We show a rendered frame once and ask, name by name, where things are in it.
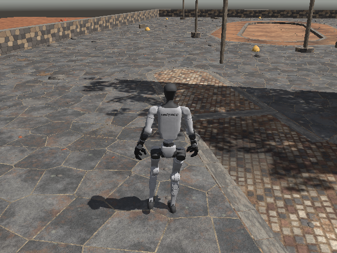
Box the right robot foot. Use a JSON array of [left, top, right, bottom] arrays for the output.
[[167, 200, 176, 213]]

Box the right robot upper arm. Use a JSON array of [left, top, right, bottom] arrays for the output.
[[181, 106, 194, 135]]

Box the robot right hand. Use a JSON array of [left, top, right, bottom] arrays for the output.
[[186, 146, 199, 157]]

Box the robot left forearm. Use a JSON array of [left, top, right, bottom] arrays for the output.
[[136, 127, 148, 149]]

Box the left robot upper arm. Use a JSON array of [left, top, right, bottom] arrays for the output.
[[143, 105, 159, 135]]

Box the robot right forearm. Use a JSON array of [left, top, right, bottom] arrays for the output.
[[189, 128, 197, 147]]

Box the robot right thigh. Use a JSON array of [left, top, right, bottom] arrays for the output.
[[170, 147, 186, 182]]

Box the robot left hand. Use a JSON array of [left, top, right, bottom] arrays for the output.
[[134, 147, 146, 160]]

